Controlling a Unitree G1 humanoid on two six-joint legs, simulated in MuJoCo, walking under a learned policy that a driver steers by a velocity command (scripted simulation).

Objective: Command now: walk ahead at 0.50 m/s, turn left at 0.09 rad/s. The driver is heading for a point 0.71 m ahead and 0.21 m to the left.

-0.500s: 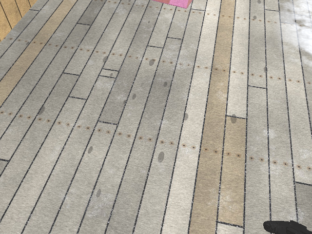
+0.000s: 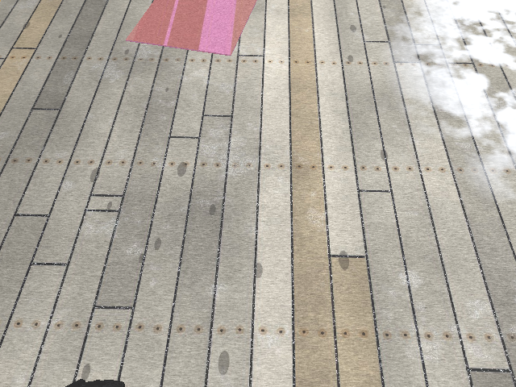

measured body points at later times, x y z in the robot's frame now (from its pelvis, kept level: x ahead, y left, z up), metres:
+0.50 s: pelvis +0.27 -0.03 +0.00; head +0.29 -0.02 +0.45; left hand +0.23 +0.25 -0.14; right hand +0.50 -0.23 -0.11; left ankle +0.42 +0.15 -0.70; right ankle +0.17 -0.13 -0.74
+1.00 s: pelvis +0.53 +0.07 +0.00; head +0.56 +0.10 +0.45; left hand +0.62 +0.40 -0.08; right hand +0.72 -0.16 -0.10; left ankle +0.43 +0.12 -0.74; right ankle +0.78 +0.01 -0.70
